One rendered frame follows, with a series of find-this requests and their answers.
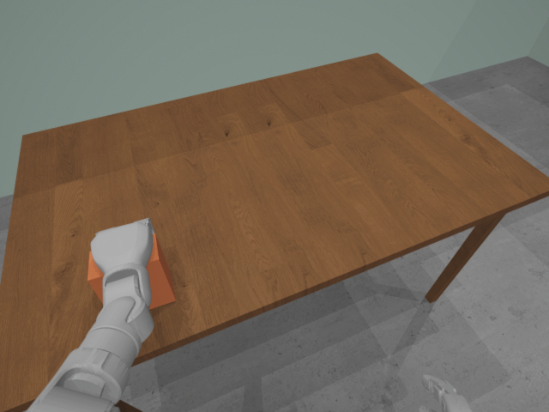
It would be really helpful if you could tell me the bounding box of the sponge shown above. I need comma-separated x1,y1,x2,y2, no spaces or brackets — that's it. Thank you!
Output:
87,233,176,310

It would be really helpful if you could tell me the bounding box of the table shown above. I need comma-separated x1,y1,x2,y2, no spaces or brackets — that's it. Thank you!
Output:
0,53,549,412

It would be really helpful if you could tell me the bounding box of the robot right hand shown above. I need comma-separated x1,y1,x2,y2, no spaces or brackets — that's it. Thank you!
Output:
419,374,473,412

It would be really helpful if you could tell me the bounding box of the left robot forearm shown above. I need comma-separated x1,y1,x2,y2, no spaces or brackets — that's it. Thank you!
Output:
26,264,154,412

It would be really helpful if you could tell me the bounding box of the robot left upper arm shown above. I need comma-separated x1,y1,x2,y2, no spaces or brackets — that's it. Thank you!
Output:
34,385,120,412

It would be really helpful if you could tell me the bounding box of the robot left hand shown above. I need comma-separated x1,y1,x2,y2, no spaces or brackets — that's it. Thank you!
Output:
91,217,155,274

